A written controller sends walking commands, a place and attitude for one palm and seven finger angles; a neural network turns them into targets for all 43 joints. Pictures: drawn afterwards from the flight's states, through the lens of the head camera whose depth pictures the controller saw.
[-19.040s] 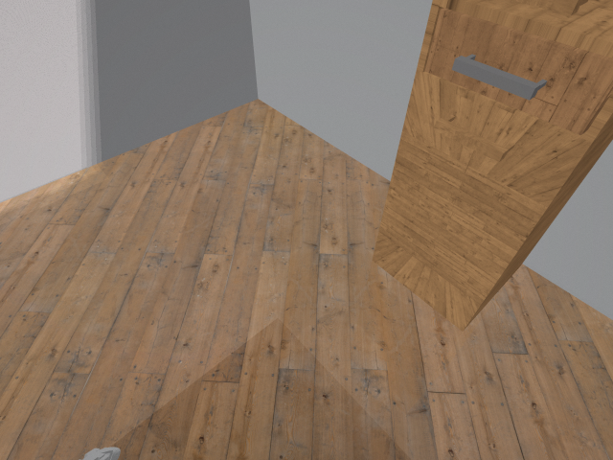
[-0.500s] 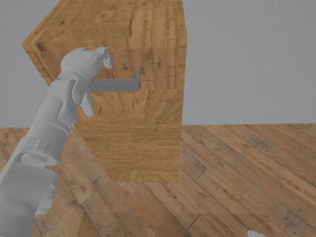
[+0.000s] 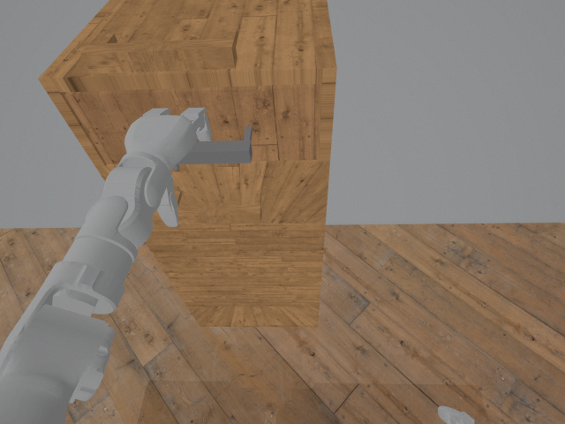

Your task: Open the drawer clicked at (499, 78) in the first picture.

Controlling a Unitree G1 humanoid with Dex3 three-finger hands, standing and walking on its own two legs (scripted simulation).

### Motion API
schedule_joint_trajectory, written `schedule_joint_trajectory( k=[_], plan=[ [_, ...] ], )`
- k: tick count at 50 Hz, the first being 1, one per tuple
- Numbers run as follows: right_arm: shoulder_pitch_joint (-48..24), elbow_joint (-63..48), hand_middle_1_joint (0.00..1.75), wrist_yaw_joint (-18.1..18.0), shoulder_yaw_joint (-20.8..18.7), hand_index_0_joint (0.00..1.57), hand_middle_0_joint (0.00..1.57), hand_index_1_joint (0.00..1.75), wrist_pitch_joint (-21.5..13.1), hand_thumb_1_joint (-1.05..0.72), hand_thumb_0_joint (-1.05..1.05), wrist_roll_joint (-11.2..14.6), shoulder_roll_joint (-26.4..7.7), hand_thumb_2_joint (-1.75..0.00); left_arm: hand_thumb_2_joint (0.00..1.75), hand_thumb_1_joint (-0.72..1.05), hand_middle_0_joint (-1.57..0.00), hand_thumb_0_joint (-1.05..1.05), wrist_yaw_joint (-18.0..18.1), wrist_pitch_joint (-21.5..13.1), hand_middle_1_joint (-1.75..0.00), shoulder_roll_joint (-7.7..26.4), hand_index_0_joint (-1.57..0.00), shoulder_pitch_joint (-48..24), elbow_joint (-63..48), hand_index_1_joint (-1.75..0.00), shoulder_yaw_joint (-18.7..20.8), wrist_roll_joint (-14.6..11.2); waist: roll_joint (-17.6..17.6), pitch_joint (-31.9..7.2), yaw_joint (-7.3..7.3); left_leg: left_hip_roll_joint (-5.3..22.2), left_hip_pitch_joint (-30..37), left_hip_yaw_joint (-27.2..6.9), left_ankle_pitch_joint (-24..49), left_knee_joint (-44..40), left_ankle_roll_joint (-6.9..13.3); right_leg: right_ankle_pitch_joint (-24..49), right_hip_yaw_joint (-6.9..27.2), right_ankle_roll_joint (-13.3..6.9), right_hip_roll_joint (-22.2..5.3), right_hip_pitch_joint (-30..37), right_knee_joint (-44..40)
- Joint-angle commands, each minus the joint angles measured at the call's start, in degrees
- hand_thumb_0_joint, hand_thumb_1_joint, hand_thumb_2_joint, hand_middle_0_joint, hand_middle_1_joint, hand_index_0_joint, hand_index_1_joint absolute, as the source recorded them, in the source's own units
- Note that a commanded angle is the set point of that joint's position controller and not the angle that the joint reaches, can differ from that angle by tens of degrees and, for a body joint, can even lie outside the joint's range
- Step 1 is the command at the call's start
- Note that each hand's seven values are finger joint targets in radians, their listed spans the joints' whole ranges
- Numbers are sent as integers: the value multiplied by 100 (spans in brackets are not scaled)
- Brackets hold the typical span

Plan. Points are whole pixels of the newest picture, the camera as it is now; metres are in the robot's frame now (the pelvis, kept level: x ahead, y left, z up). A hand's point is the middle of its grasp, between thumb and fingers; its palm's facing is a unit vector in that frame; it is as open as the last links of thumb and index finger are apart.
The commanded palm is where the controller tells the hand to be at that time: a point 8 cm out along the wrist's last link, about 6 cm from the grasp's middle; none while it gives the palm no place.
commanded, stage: lower the fingers behind the handle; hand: left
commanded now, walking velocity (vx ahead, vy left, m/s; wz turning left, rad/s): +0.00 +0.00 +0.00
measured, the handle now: (196, 143) +0.50 +0.17 +0.13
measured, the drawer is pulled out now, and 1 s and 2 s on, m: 0.00 0.00 0.01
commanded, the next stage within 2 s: close the thumb around the handle in 0.82 s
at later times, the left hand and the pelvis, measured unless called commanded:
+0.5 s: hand (190, 172) +0.46 +0.17 +0.10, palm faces -0.02 -0.02 -1.00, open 13.8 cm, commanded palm +0.44 +0.19 +0.17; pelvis +0.00 -0.01 +0.00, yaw -1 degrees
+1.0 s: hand (179, 175) +0.45 +0.19 +0.10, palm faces -0.01 -0.02 -1.00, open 13.7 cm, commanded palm +0.44 +0.20 +0.17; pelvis +0.00 -0.01 +0.00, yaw +0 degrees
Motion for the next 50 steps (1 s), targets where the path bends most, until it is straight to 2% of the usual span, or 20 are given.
schedule_joint_trajectory(
  k=[1,8,11,12,13,15,17,20,22,23,26,29,31,33,37,41,43,46,47,50],
  plan=[
    [-39,-531,30,-64,-216,20,20,30,-214,-90,0,-29,-669,-90,30,-50,-30,0,469,-135,-120,1155,-30,-3244,-971,-120,626,91,-245,-2028,-191,40,927,-256,2038,-58,30,1650,253,-74,44,554,-144],
    [64,-477,30,-51,-241,20,20,30,-201,-90,0,-69,-702,-90,30,-50,-30,0,755,30,-120,1120,-30,-3058,-316,-120,719,236,-494,-2182,-181,42,679,-190,2134,-1,34,1855,257,-65,53,714,-52],
    [80,-520,30,-15,-264,20,20,30,-196,-90,0,-85,-661,-90,30,-50,-30,0,787,45,-120,1030,-30,-2953,-472,-120,670,293,-317,-2394,-117,52,739,-158,2430,65,41,2160,273,-71,50,827,34],
    [81,-539,30,-4,-272,20,20,30,-187,-90,0,-82,-653,-90,30,-50,-30,0,774,80,-120,867,-30,-2848,-471,-120,553,271,-345,-2359,-146,51,743,-140,2469,81,50,2231,267,-63,54,810,28],
    [102,-514,30,-4,-275,20,20,30,-170,-90,0,-77,-686,-90,30,-50,-30,0,750,132,-120,914,-30,-2711,-237,-120,613,280,-607,-2203,-192,49,600,-138,2364,81,57,2201,265,-50,56,832,-12],
    [97,-506,30,-40,-243,20,20,30,-147,-90,0,-52,-732,-90,30,-50,-30,0,722,190,-120,1099,-30,-2593,-38,-120,712,270,-714,-1897,-185,38,342,-86,1979,-6,73,2060,288,-20,37,827,-68],
    [97,-538,30,-65,-244,20,20,30,-156,-90,0,-36,-710,-90,30,-50,-30,0,682,173,-120,895,-30,-2712,-91,-120,510,260,-669,-1819,-242,23,321,-70,1761,-18,91,1903,318,-12,26,749,-121],
    [196,-557,30,-122,-273,20,20,30,-187,-90,0,-70,-716,-90,30,-50,-30,0,737,-81,-120,1424,-30,-2882,-384,-120,905,324,-513,-2208,-194,-5,320,-69,1769,33,116,1977,401,-18,10,995,-61],
    [250,-582,30,-116,-300,20,20,30,-218,-90,0,-93,-672,-90,30,-50,-30,0,815,-270,-120,1432,-30,-2889,-710,-120,960,313,-320,-2434,-147,-7,440,-64,2045,83,110,2257,396,-36,18,1086,9],
    [246,-574,30,-107,-313,20,20,30,-215,-90,0,-106,-676,-90,30,-50,-30,0,855,-279,-120,1480,-30,-2751,-619,-120,1011,323,-431,-2495,-146,-19,406,-70,2093,116,109,2301,401,-30,26,1162,22],
    [234,-516,30,-80,-301,20,20,30,-222,-90,0,-77,-698,-90,30,-50,-30,0,939,-173,-120,1362,-30,-2536,-349,-120,955,271,-419,-2126,-164,-6,302,-37,1965,70,95,2211,365,-17,33,960,-15],
    [208,-513,30,-62,-327,20,20,30,-224,-90,0,-66,-704,-90,30,-50,-30,0,956,-112,-120,1388,-30,-2579,-540,-120,951,278,-358,-2311,-158,-14,395,-24,2111,95,103,2389,384,-15,30,1068,-3],
    [176,-536,30,-47,-331,20,20,30,-220,-90,0,-57,-694,-90,30,-50,-30,0,910,-65,-120,1172,-30,-2528,-582,-120,773,260,-342,-2259,-182,-18,448,-37,2108,84,102,2353,361,-16,39,1013,-20],
    [184,-518,30,-66,-329,20,20,30,-208,-90,0,-51,-729,-90,30,-50,-30,0,857,-49,-120,1212,-30,-2574,-552,-120,779,238,-461,-2148,-237,-22,423,-42,2014,81,114,2279,380,-10,30,996,-83],
    [118,-552,30,-125,-296,20,20,30,-204,-90,0,-57,-726,-90,30,-50,-30,0,798,-124,-120,1545,-30,-2496,-589,-120,1036,241,-506,-2188,-139,-45,329,-41,1951,38,120,2337,388,2,9,1161,-48],
    [92,-573,30,-121,-300,20,20,30,-215,-90,0,-58,-690,-90,30,-50,-30,0,785,-184,-120,1279,-30,-2459,-655,-120,834,227,-363,-2148,-164,-39,458,-40,2002,74,116,2282,383,-5,15,982,-52],
    [113,-530,30,-124,-287,20,20,30,-203,-90,0,-54,-727,-90,30,-50,-30,0,793,-171,-120,1362,-30,-2538,-492,-120,887,243,-547,-2008,-228,-18,407,-69,1959,70,106,2179,352,-6,17,912,-69],
    [96,-548,30,-129,-291,20,20,30,-228,-90,0,-65,-701,-90,30,-50,-30,0,820,-188,-120,1408,-30,-2658,-599,-120,899,264,-279,-2184,-183,-26,493,-55,2015,97,102,2217,365,-18,14,914,-21],
    [102,-555,30,-121,-290,20,20,30,-223,-90,0,-60,-680,-90,32,-44,-30,0,810,-178,-121,1261,-30,-2642,-579,-121,790,257,-280,-2147,-199,-29,515,-69,2044,111,98,2194,345,-24,26,847,-21],
    [127,-536,30,-129,-283,20,20,30,-212,-90,0,-63,-707,-90,40,-28,-32,0,805,-181,-122,1413,-32,-2654,-447,-122,909,257,-401,-2117,-209,-21,461,-83,1983,109,99,2139,342,-18,25,846,-24]
  ],
)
